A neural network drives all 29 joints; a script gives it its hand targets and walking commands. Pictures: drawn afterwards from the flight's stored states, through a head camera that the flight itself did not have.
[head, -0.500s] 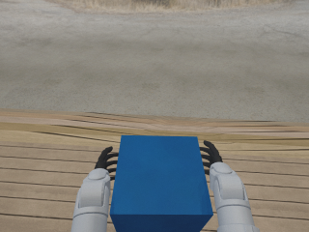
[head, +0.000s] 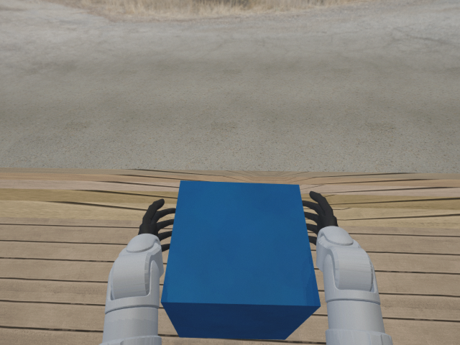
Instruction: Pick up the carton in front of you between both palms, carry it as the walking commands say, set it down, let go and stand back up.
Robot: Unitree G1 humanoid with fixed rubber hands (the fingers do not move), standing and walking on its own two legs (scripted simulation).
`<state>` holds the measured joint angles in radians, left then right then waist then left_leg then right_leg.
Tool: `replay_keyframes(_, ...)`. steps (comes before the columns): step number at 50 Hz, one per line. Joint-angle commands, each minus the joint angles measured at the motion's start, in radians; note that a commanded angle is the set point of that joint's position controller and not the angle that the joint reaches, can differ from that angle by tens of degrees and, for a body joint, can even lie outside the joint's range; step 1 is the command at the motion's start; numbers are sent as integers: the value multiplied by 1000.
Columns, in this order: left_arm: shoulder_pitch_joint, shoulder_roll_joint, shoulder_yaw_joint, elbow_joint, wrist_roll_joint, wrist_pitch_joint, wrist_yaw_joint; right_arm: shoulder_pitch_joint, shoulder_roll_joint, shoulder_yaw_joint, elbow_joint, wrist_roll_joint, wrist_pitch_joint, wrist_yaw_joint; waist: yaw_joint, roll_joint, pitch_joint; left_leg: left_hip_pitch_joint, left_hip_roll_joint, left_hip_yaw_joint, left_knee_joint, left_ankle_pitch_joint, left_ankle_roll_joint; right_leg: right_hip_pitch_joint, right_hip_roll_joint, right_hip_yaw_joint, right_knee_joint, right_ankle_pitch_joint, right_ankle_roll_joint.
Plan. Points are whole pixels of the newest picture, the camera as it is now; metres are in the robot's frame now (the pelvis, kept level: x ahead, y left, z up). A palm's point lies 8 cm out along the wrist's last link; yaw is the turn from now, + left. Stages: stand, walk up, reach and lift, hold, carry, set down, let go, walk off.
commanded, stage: carry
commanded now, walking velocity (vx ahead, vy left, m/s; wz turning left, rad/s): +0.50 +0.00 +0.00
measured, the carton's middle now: (236, 265) +0.30 +0.01 +0.01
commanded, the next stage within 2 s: none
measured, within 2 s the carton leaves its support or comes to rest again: neither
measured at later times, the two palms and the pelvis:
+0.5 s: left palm (171, 169) +0.47 +0.14 +0.10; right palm (311, 170) +0.46 -0.16 +0.10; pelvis +0.23 +0.00 +0.01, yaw -1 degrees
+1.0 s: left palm (190, 101) +0.81 +0.14 +0.10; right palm (287, 96) +0.82 -0.16 +0.10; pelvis +0.54 -0.02 -0.01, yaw +1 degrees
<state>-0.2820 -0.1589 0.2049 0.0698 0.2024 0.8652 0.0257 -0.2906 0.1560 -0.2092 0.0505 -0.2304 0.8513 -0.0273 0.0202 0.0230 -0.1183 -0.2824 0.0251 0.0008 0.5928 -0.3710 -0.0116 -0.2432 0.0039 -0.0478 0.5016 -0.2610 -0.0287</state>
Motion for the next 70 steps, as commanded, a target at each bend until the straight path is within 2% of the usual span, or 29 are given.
replay_keyframes(1, -547, -877, -746, -323, -364, 88, -139, -483, 947, 767, -211, 391, 120, 139, -3, -144, -92, -361, 42, 51, 166, -62, 10, 194, -346, 426, -368, -298, -145)
replay_keyframes(3, -460, -841, -749, -385, -373, 142, -98, -393, 906, 788, -262, 416, 169, 111, 1, -124, -142, -292, 15, 110, 60, 12, 9, 219, -281, 268, -332, -126, -118)
replay_keyframes(7, -317, -764, -750, -502, -397, 234, -39, -258, 824, 785, -408, 439, 256, 48, -4, -170, -191, -94, -45, 218, -171, 117, 8, 189, -219, 121, -216, -18, -92)
replay_keyframes(9, -240, -731, -740, -531, -398, 276, -14, -187, 787, 762, -449, 440, 297, 17, -17, -97, -241, 214, -6, 187, -230, 138, 29, 7, -177, 32, -45, -35, -58)
replay_keyframes(10, -231, -713, -735, -550, -403, 295, -3, -145, 760, 746, -460, 433, 313, 2, -42, 30, -274, 416, 137, 2, -271, 11, 86, -195, -132, -39, 148, -47, -17)
replay_keyframes(11, -238, -706, -739, -588, -416, 314, 4, -110, 729, 725, -472, 418, 324, -15, -54, 276, -252, 543, 364, -362, -348, -55, 174, -462, -59, -116, 359, -208, 32)
replay_keyframes(12, -240, -710, -743, -612, -432, 325, 11, -109, 739, 715, -507, 425, 335, -25, -52, 242, -197, 558, 436, -473, -374, 17, 236, -612, -57, -32, 473, -288, 19)
replay_keyframes(15, -232, -750, -747, -655, -455, 334, 13, -147, 804, 727, -600, 439, 345, -44, -55, 27, -144, 417, 391, -339, -409, 103, 225, -617, -120, 6, 493, -215, 6)
replay_keyframes(19, -153, -727, -707, -637, -427, 325, 45, -159, 758, 752, -631, 468, 347, -54, -47, 83, -131, 277, 281, -62, -448, 73, 153, -420, -107, -75, 235, -37, 28)
replay_keyframes(24, -69, -654, -682, -638, -382, 326, 81, -75, 673, 741, -614, 463, 350, -63, -38, 116, -80, 151, 218, 103, -379, 165, 106, -162, -46, -200, 15, 166, 35)
replay_keyframes(26, -44, -634, -679, -638, -384, 328, 82, -63, 653, 746, -619, 459, 355, -66, -16, 69, -116, 70, 174, 186, -186, 305, 69, 55, -17, -241, -11, 99, 18)
replay_keyframes(27, -44, -629, -677, -638, -382, 330, 80, -51, 640, 746, -616, 455, 358, -66, -3, 24, -166, -35, 133, 234, 6, 353, 33, 240, -50, -182, -19, 37, -5)
replay_keyframes(29, -14, -600, -680, -626, -384, 331, 73, -40, 624, 750, -622, 453, 367, -60, 10, -353, -245, -428, -27, 167, 525, -124, -20, 480, -430, 532, -266, -142, -174)
replay_keyframes(30, -37, -644, -704, -648, -404, 326, 62, -48, 643, 765, -630, 464, 363, -49, 7, -258, -222, -498, 28, 64, 657, -140, 5, 454, -450, 549, -292, -17, -207)
replay_keyframes(33, -128, -772, -780, -690, -440, 298, 14, -52, 778, 781, -606, 451, 332, -7, -5, -66, -214, -458, 116, 11, 623, -11, 31, 296, -404, 327, -273, 56, -145)
replay_keyframes(39, -231, -712, -813, -650, -469, 260, -28, -102, 751, 759, -547, 384, 274, -4, 8, -123, -136, -383, 90, 99, 275, 203, 30, 173, -290, 39, -332, -34, -112)
replay_keyframes(44, -283, -576, -729, -544, -428, 260, 22, -192, 611, 692, -475, 366, 276, -56, 14, -164, -67, -297, 17, 197, 82, 274, 46, 170, -246, -108, -180, 434, -94)
replay_keyframes(48, -417, -504, -634, -444, -379, 263, 90, -345, 532, 628, -378, 380, 276, -105, -40, -119, -115, -20, -38, 236, -67, 440, 81, 80, -168, -189, 106, 497, -36)
replay_keyframes(49, -445, -482, -610, -409, -363, 265, 106, -380, 509, 608, -346, 371, 274, -116, -64, -57, -158, 132, 12, 185, -120, 584, 93, 5, -129, -198, 224, 393, 7)
replay_keyframes(50, -482, -472, -592, -389, -352, 267, 121, -414, 482, 583, -318, 365, 269, -128, -72, 113, -248, 352, 219, -72, -89, 901, 145, -158, -58, -189, 426, 81, 53)
replay_keyframes(51, -505, -479, -589, -366, -356, 269, 133, -415, 476, 555, -283, 360, 261, -139, -66, 258, -338, 424, 358, -323, -125, 1037, 243, -230, 13, -80, 590, -316, 66)
replay_keyframes(52, -506, -490, -573, -316, -346, 263, 145, -427, 486, 537, -256, 361, 257, -145, -60, 189, -390, 405, 353, -319, -126, 939, 274, -230, -10, 31, 619, -371, 40)
replay_keyframes(53, -537, -546, -558, -326, -353, 246, 150, -499, 551, 558, -284, 394, 245, -139, -66, 142, -403, 404, 329, -267, -134, 856, 267, -248, -16, 26, 591, -347, 19)
replay_keyframes(54, -589, -606, -555, -318, -357, 232, 150, -555, 611, 570, -288, 419, 231, -128, -69, 126, -397, 394, 286, -213, -142, 823, 221, -258, -42, 35, 516, -338, 13)
replay_keyframes(58, -745, -712, -579, -299, -368, 174, 125, -727, 754, 629, -258, 467, 180, -84, -49, 141, -422, 297, 216, -48, -101, 763, 181, -103, -15, 4, 184, -274, 6)
replay_keyframes(61, -768, -692, -581, -253, -339, 152, 115, -752, 743, 630, -207, 438, 163, -81, -38, 54, -428, 211, 179, 28, -22, 706, 147, 80, -44, 4, -4, 91, -2)
replay_keyframes(64, -774, -667, -564, -217, -322, 147, 110, -779, 751, 647, -193, 425, 168, -87, -35, -100, -419, 128, 99, 74, 26, 563, 100, 124, -156, 99, 127, 594, -37)
replay_keyframes(67, -795, -689, -575, -242, -352, 155, 101, -781, 750, 626, -194, 419, 173, -90, -26, -65, -435, 199, 113, 52, 62, 859, 120, 102, -119, 63, 174, 565, -9)
replay_keyframes(70, -749, -683, -573, -236, -360, 175, 98, -716, 746, 603, -177, 392, 194, -100, -25, -35, -450, 248, 127, 47, 79, 933, 132, 62, -118, 77, 171, 554, -7)
